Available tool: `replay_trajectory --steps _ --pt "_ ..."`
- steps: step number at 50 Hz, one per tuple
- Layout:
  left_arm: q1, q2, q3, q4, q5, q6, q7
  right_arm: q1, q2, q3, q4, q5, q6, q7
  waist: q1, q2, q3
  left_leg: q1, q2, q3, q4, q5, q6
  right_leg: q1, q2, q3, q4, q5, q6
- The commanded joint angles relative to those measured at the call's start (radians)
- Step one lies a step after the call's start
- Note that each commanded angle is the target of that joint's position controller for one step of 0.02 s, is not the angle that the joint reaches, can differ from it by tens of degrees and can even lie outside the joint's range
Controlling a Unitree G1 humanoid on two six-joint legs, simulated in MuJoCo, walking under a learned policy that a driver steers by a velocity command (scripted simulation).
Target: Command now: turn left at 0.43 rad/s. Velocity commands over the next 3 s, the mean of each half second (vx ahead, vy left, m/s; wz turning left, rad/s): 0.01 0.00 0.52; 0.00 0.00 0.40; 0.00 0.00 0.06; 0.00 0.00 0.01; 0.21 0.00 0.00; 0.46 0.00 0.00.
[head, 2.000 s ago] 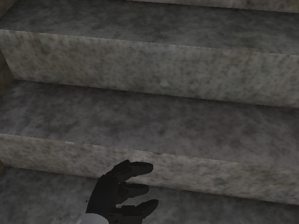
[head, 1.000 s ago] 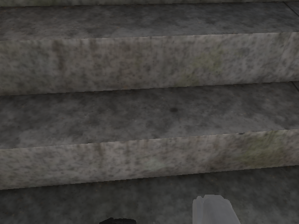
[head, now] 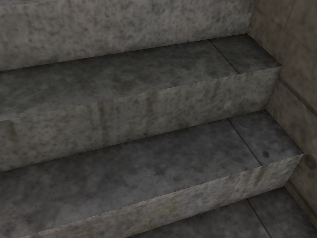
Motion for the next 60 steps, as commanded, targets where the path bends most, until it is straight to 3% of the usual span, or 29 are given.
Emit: replay_trajectory --steps 1,6,8,10,11,12,13,14,15,17,19,28,31,34,36,37,38,39,42,44,46,49,51,52,54,55,56,57,60 --pt "0.057 0.042 0.012 -0.041 -0.002 0.02 0.016 -0.162 -0.056 -0.004 -0.179 -0.007 -0.002 -0.016 0.061 0.117 0.006 0.003 0.151 -0.337 -0.255 0.278 0.199 -0.043 -0.018 -0.042 -0.104 0.058 0.055" --pt "-0.029 0.071 0.011 -0.159 -0.01 0.051 0.06 -0.157 -0.098 -0.024 -0.293 -0.005 0.031 -0.056 0.006 0.239 -0.051 0.158 0.206 -0.536 -0.256 0.155 0.21 -0.171 -0.019 0.045 -0.235 -0.078 0.147" --pt "-0.06 0.003 -0.023 -0.196 -0.019 0.051 0.07 -0.137 -0.134 -0.04 -0.33 0.029 0.072 -0.068 -0.008 0.257 -0.001 0.122 0.165 -0.463 -0.355 0.154 0.134 -0.055 -0.007 -0.068 -0.77 -0.53 0.138" --pt "0.049 0.033 0.0 -0.115 -0.038 0.063 0.067 -0.13 -0.156 -0.05 -0.319 0.011 0.091 -0.072 -0.001 0.256 -0.004 -0.019 0.154 -0.376 -0.356 0.152 0.116 0.279 0.059 -0.27 -1.086 -0.44 0.127" --pt "0.082 0.079 0.033 -0.098 -0.046 0.06 0.067 -0.155 -0.144 -0.043 -0.314 0.008 0.059 -0.056 0.03 0.319 -0.039 -0.033 0.164 -0.409 -0.313 0.223 0.102 0.442 0.012 -0.154 -1.205 -0.27 0.098" --pt "0.162 0.129 0.056 -0.07 -0.025 0.056 0.064 -0.186 -0.095 -0.031 -0.3 0.003 0.026 -0.032 0.06 0.247 -0.103 -0.092 0.124 -0.338 -0.153 0.107 0.058 0.608 -0.076 -0.002 -1.228 -0.14 0.051" --pt "0.221 0.203 0.077 -0.084 0.017 0.064 0.063 -0.194 -0.002 -0.013 -0.299 0.032 0.006 -0.019 0.073 -0.043 -0.147 -0.314 -0.073 -0.162 0.197 -0.084 -0.039 0.794 -0.311 0.346 -1.375 -0.003 -0.059" --pt "0.174 0.238 0.068 -0.162 0.077 0.048 0.083 -0.109 -0.03 -0.03 -0.279 0.065 -0.018 0.001 0.045 -0.195 -0.235 -0.334 -0.028 -0.151 0.546 -0.163 -0.128 0.711 -0.516 0.775 -1.53 -0.112 -0.195" --pt "0.101 0.159 0.047 -0.199 0.068 0.038 0.092 -0.126 -0.12 -0.052 -0.278 0.064 -0.015 0.006 0.03 -0.126 -0.11 -0.361 0.032 -0.111 0.703 -0.118 -0.176 0.604 -0.478 0.641 -1.52 -0.28 -0.237" --pt "0.016 0.121 0.023 -0.181 0.034 0.083 0.124 -0.216 -0.101 -0.037 -0.333 0.044 0.03 -0.007 -0.01 -0.105 0.018 -0.391 0.05 -0.055 0.929 0.051 -0.212 0.429 -0.272 0.274 -1.425 -0.451 -0.184" --pt "0.042 0.097 0.015 -0.194 0.028 0.075 0.146 -0.251 -0.12 -0.031 -0.366 0.03 0.016 0.0 0.019 -0.039 0.049 -0.419 0.069 -0.033 0.837 0.171 -0.217 0.431 -0.221 0.104 -1.392 -0.351 -0.198" --pt "0.071 0.15 0.056 -0.214 0.027 0.025 0.135 -0.25 -0.124 -0.027 -0.383 0.035 0.013 0.006 0.047 -0.088 -0.016 -0.472 0.157 -0.023 0.807 0.338 -0.225 0.473 -0.357 0.115 -1.337 -0.472 -0.256" --pt "0.089 0.202 0.086 -0.193 -0.004 0.073 0.131 -0.325 -0.047 0.028 -0.405 0.042 0.022 0.013 0.08 -0.14 -0.031 -0.238 0.172 0.14 0.158 -0.089 -0.181 0.467 -0.295 -0.047 -1.37 -0.36 -0.202" --pt "0.062 0.206 0.09 -0.169 -0.01 0.059 0.106 -0.191 -0.099 -0.006 -0.315 0.04 0.041 0.019 0.068 -0.103 -0.093 0.095 0.156 0.2 -0.161 0.087 -0.091 0.401 -0.379 -0.048 -1.341 -0.305 -0.207" --pt "0.07 0.102 0.06 -0.121 -0.004 0.053 0.074 -0.156 -0.184 -0.043 -0.304 0.018 0.036 0.025 0.05 0.077 -0.05 0.229 0.184 0.023 -0.322 0.287 -0.017 0.269 -0.274 -0.171 -1.001 -0.299 -0.106" --pt "0.041 0.049 0.039 -0.153 0.0 0.041 0.066 -0.123 -0.277 -0.06 -0.343 -0.014 0.028 0.019 0.023 0.356 -0.105 0.398 0.418 -0.405 -0.459 0.452 0.142 -0.015 -0.137 -0.198 -0.663 -0.464 0.024" --pt "0.027 0.069 0.048 -0.125 -0.023 0.041 0.075 -0.121 -0.264 -0.047 -0.384 -0.05 0.003 0.025 -0.031 0.29 -0.198 0.291 0.519 -0.612 -0.59 0.223 0.267 0.007 -0.1 -0.073 -0.35 -0.507 0.07" --pt "0.04 0.093 0.062 -0.104 -0.038 0.047 0.075 -0.172 -0.23 -0.031 -0.38 -0.045 -0.006 0.027 -0.008 0.23 -0.123 0.21 0.496 -0.56 -0.612 0.054 0.275 -0.032 -0.103 -0.03 -0.137 -0.454 0.092" --pt "0.041 0.047 0.039 -0.124 -0.002 0.057 0.082 -0.269 -0.169 -0.006 -0.337 0.014 0.028 -0.001 0.069 0.144 0.055 0.122 0.324 -0.293 -0.534 0.005 0.149 -0.1 -0.099 -0.031 -0.085 -0.214 0.104" --pt "0.082 0.018 0.023 -0.092 0.003 0.051 0.071 -0.295 -0.079 0.027 -0.345 -0.006 0.031 -0.014 0.085 0.11 0.007 0.115 0.293 -0.196 -0.491 0.139 0.139 -0.005 -0.105 -0.039 -0.113 -0.079 0.101" --pt "0.127 0.015 0.013 -0.071 0.002 0.05 0.069 -0.305 -0.06 0.032 -0.358 -0.007 0.018 -0.011 0.089 0.098 -0.03 0.153 0.278 -0.157 -0.484 0.16 0.138 0.053 -0.113 -0.044 -0.305 -0.074 0.105" --pt "0.087 -0.01 -0.014 -0.069 -0.003 0.071 0.088 -0.272 -0.084 0.015 -0.336 0.008 0.038 -0.009 0.048 0.203 0.01 0.161 0.235 -0.11 -0.525 0.098 0.109 0.19 -0.075 -0.158 -0.801 -0.334 0.082" --pt "0.065 0.02 0.001 -0.033 -0.027 0.077 0.089 -0.193 -0.065 0.006 -0.32 -0.018 0.04 -0.007 -0.023 0.204 0.001 0.2 0.301 -0.166 -0.555 0.081 0.145 0.3 -0.046 -0.187 -1.078 -0.493 0.071" --pt "0.162 0.025 0.01 0.016 -0.011 0.078 0.089 -0.214 -0.058 0.009 -0.299 -0.024 0.024 0.002 0.017 0.238 -0.014 0.154 0.326 -0.19 -0.533 0.138 0.152 0.437 -0.082 -0.133 -1.175 -0.333 0.04" --pt "0.197 0.055 0.015 0.048 0.016 0.074 0.075 -0.187 -0.035 0.01 -0.219 0.008 -0.009 0.026 0.027 0.194 0.024 0.099 0.269 -0.139 -0.478 0.196 0.104 0.52 -0.151 -0.036 -1.301 -0.016 -0.026" --pt "0.173 0.095 0.024 0.041 0.02 0.067 0.061 -0.148 -0.045 0.002 -0.185 0.017 -0.015 0.032 0.005 0.088 0.011 0.082 0.212 -0.079 -0.436 0.219 0.068 0.567 -0.171 -0.03 -1.31 0.141 -0.055" --pt "0.144 0.084 0.026 0.052 0.016 0.054 0.05 -0.113 -0.048 -0.003 -0.153 0.018 -0.012 0.028 -0.008 -0.013 -0.016 0.124 0.193 -0.04 -0.473 0.262 0.037 0.545 -0.15 -0.046 -1.298 0.038 -0.089" --pt "0.177 0.047 0.025 0.076 0.009 0.046 0.041 -0.177 -0.092 -0.015 -0.144 0.021 -0.006 0.014 0.042 -0.02 -0.001 0.154 0.177 -0.017 -0.453 0.239 0.024 0.502 -0.135 -0.053 -1.334 -0.074 -0.103" --pt "0.171 0.035 0.026 0.132 0.011 0.033 0.05 -0.223 -0.072 -0.018 -0.122 0.017 0.008 0.004 0.042 -0.056 0.009 0.156 0.171 0.017 -0.435 0.24 0.019 0.509 -0.135 -0.04 -1.384 -0.108 -0.113"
